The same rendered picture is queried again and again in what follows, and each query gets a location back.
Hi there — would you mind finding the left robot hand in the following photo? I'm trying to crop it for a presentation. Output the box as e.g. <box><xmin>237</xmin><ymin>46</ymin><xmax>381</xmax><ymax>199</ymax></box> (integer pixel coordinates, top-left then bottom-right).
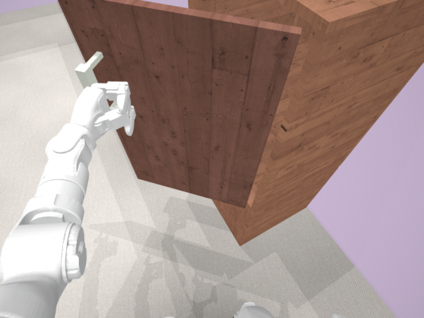
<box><xmin>70</xmin><ymin>81</ymin><xmax>136</xmax><ymax>141</ymax></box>

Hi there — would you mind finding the robot left forearm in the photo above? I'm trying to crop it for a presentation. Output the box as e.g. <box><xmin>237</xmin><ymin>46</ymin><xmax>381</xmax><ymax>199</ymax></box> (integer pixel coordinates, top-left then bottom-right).
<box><xmin>0</xmin><ymin>123</ymin><xmax>97</xmax><ymax>281</ymax></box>

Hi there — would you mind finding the handle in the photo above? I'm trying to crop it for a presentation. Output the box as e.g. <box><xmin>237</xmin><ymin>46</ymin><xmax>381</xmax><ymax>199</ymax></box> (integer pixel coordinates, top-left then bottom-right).
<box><xmin>75</xmin><ymin>51</ymin><xmax>117</xmax><ymax>107</ymax></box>

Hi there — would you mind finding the right robot shin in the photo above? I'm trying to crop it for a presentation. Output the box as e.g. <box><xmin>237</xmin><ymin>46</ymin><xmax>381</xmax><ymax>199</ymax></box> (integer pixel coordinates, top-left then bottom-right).
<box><xmin>241</xmin><ymin>302</ymin><xmax>255</xmax><ymax>309</ymax></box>

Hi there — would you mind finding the cupboard door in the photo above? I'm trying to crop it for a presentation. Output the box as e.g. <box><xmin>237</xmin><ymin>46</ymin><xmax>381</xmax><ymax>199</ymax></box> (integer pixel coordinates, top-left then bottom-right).
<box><xmin>58</xmin><ymin>0</ymin><xmax>302</xmax><ymax>208</ymax></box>

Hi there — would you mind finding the robot left upper arm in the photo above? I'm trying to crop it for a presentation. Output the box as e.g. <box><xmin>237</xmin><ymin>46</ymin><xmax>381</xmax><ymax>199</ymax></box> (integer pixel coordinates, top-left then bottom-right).
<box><xmin>0</xmin><ymin>222</ymin><xmax>87</xmax><ymax>318</ymax></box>

